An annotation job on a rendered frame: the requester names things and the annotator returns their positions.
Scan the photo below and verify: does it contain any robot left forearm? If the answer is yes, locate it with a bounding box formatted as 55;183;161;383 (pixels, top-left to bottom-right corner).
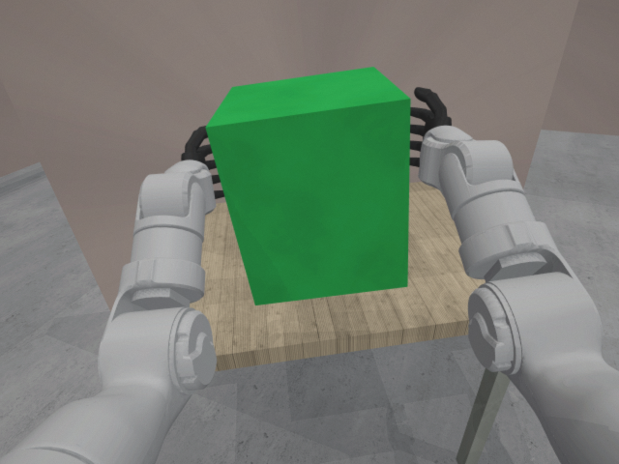
98;159;216;383

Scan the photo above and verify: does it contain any table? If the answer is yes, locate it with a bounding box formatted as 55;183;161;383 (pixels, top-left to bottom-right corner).
190;182;511;464

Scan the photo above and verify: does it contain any robot left upper arm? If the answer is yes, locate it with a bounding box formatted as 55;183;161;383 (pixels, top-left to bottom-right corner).
0;306;217;464

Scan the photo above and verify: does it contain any robot right hand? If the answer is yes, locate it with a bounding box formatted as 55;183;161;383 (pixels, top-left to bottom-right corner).
409;87;452;167

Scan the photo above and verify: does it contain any robot right forearm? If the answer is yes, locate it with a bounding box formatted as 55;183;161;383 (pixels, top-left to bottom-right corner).
418;126;604;348

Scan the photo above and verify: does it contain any robot left hand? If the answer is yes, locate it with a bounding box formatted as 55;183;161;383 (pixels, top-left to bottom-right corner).
181;126;224;199

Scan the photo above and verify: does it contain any carton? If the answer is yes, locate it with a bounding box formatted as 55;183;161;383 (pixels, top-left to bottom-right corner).
206;67;411;305

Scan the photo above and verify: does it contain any robot right upper arm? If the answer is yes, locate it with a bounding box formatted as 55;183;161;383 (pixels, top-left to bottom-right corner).
468;272;619;464

